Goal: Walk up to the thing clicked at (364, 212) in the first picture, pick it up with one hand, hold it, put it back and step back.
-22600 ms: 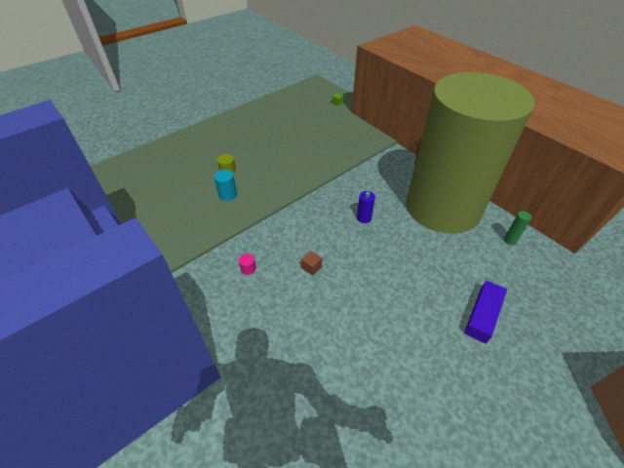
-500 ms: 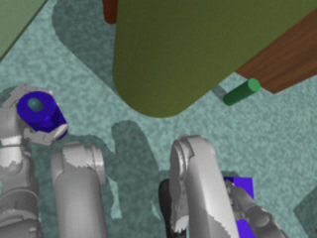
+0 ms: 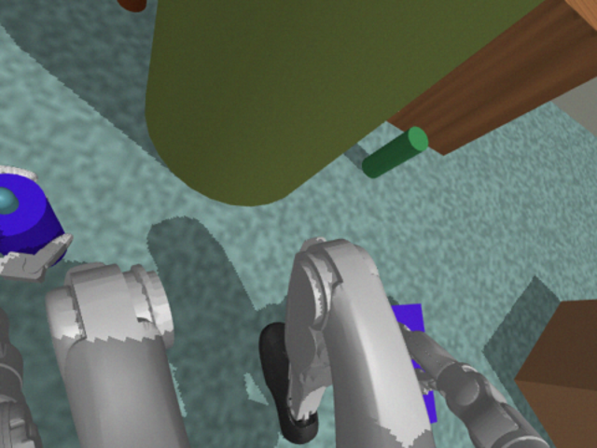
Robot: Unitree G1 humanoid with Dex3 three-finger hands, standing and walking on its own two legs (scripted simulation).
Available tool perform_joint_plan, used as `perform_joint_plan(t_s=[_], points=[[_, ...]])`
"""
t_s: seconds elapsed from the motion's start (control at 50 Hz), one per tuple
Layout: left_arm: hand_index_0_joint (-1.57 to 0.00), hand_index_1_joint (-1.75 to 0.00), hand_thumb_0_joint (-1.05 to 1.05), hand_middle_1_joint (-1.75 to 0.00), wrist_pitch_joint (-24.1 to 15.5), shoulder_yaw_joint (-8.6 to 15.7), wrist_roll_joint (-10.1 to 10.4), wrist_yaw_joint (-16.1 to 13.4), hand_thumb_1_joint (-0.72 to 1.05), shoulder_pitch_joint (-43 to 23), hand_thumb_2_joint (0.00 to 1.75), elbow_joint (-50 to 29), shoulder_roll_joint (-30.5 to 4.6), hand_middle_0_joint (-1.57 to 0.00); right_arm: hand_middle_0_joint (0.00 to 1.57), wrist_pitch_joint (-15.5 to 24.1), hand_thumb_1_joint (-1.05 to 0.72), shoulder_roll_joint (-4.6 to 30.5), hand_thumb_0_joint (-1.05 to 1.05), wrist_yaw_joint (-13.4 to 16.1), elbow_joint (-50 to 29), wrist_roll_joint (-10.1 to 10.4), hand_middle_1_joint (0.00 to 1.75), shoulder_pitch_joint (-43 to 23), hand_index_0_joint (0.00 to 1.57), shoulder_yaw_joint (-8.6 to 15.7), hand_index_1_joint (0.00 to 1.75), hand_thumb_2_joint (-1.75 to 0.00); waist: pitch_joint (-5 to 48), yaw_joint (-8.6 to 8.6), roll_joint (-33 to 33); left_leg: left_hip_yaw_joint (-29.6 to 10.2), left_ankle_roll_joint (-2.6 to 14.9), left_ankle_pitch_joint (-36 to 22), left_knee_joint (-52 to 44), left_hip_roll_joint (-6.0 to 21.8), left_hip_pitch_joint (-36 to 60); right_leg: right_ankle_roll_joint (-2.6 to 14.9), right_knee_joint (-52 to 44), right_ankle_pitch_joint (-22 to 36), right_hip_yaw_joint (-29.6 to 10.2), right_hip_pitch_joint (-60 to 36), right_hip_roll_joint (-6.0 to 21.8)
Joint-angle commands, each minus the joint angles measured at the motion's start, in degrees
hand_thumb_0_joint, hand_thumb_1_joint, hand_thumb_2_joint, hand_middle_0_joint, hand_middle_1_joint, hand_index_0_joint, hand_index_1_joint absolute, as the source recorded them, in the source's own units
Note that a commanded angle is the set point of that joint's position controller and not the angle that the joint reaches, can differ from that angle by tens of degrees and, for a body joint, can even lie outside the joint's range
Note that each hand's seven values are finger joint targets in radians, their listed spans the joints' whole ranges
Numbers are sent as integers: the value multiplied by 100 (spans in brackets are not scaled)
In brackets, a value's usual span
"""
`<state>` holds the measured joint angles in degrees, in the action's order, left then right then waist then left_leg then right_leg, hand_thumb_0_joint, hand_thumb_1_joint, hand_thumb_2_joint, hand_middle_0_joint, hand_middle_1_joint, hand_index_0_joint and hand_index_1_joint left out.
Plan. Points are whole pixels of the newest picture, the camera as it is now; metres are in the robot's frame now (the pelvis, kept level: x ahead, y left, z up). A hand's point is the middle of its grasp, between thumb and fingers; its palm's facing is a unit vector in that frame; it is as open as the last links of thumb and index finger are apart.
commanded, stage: lower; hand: left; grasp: from the side
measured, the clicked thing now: (20, 223) +0.39 +0.26 -0.14
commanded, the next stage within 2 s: loosen in 1.04 s
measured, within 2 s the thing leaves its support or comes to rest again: rests again in 1.60 s
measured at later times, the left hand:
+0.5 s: hand (27, 229) +0.39 +0.26 -0.17, palm faces +0.22 -0.98 +0.00, open 9.8 cm
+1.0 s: hand (29, 238) +0.38 +0.26 -0.18, palm faces +0.22 -0.98 +0.00, open 9.8 cm
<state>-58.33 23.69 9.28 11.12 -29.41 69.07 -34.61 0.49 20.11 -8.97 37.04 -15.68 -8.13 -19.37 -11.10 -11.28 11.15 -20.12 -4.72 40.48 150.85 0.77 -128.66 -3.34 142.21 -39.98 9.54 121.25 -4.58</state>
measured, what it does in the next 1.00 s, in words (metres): stands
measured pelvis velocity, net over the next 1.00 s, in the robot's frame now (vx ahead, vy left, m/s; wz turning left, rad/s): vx -0.01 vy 0.02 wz -0.06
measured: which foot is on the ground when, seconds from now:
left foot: down 0.00-1.00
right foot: down 0.00-1.00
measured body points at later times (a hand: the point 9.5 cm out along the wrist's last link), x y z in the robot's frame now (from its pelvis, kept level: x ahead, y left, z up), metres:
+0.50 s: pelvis -0.01 +0.01 +0.00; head +0.22 +0.18 +0.34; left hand +0.37 +0.31 -0.17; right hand +0.18 -0.24 -0.05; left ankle +0.08 +0.14 -0.25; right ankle +0.11 -0.12 -0.25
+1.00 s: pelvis -0.01 +0.02 -0.01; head +0.21 +0.20 +0.33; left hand +0.36 +0.31 -0.18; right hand +0.18 -0.23 -0.04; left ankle +0.08 +0.14 -0.25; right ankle +0.11 -0.12 -0.25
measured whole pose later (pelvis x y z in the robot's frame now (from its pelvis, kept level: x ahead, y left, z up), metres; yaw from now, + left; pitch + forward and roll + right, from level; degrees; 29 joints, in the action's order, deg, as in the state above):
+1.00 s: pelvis -0.01 +0.02 -0.01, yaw -4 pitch +11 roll -18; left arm -67.2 23.2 7.4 2.4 -28.2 77.1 -41.7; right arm 1.5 21.1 -10.2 33.2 -20.8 -12.5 -27.7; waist -17.2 -12.0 16.0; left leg -25.2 -2.9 40.7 154.3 0.7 -126.7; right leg -4.1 140.5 -38.2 13.2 116.8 -6.7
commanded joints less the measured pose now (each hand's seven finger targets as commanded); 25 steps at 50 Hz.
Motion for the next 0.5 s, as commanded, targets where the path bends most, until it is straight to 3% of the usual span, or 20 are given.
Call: perform_joint_plan(t_s=[0.0,0.06,0.1,0.22,0.24,0.32,0.36,0.38,0.48], points=[[-129,-139,0,-140,-517,-40,-24,-90,28,-1071,126,-732,-866,-127,20,24,-91,1833,0,112,-278,-73,30,92,20,484,30,-91,3392,-288,-2644,827,247,-758,-1736,177,2479,475,-1203,1280,730,-1530,-141],[-128,-138,0,-139,-578,-193,-20,-93,32,-1050,126,-608,-800,-126,20,30,-90,1872,0,96,-321,-98,30,15,20,417,30,-90,3255,-401,-2414,780,285,-570,-1667,156,2318,436,-1261,1204,797,-1562,-147],[-128,-138,0,-139,-602,-87,29,-131,31,-984,127,-581,-906,-126,20,42,-90,1926,0,98,-305,-119,30,10,20,403,30,-90,3305,-364,-2351,790,307,-605,-1589,148,2320,428,-1282,1267,769,-1641,-163],[-129,-140,0,-141,-780,-7,84,-381,34,-1184,131,-387,-962,-127,20,57,-89,1949,0,68,-402,-202,30,-115,20,217,30,-90,3082,-503,-2241,663,309,-505,-1570,148,2254,398,-1311,1214,872,-1692,-210],[-130,-141,0,-141,-811,91,57,-413,35,-1086,131,-337,-1075,-128,20,66,-89,1968,0,83,-367,-206,30,-141,20,236,30,-90,3070,-422,-2212,696,320,-512,-1531,156,2231,405,-1300,1220,844,-1672,-211],[-132,-142,0,-143,-970,118,-83,-502,38,-1130,132,-314,-1303,-130,20,45,-90,1970,0,85,-416,-279,30,-208,20,132,30,-90,2985,-429,-2401,664,295,-522,-1542,191,2270,416,-1253,1206,897,-1671,-228],[-133,-143,0,-143,-1011,52,-123,-521,39,-1090,133,-223,-1243,-131,20,39,-90,1975,0,78,-443,-334,30,-222,20,77,30,-90,2975,-502,-2508,634,270,-633,-1548,206,2368,407,-1230,1314,923,-1757,-239],[-131,-141,0,-141,-1016,202,-130,-559,39,-960,132,-221,-1391,-130,20,33,-90,1999,0,86,-401,-335,30,-199,20,102,30,-90,2977,-413,-2488,658,289,-643,-1520,209,2337,415,-1244,1331,893,-1753,-243],[-130,-141,0,-141,-1042,101,-96,-621,36,-906,133,-245,-1281,-129,20,27,-90,2063,0,71,-432,-368,30,-219,20,69,30,-90,2955,-497,-2557,579,252,-718,-1562,225,2468,407,-1214,1403,979,-1750,-260]])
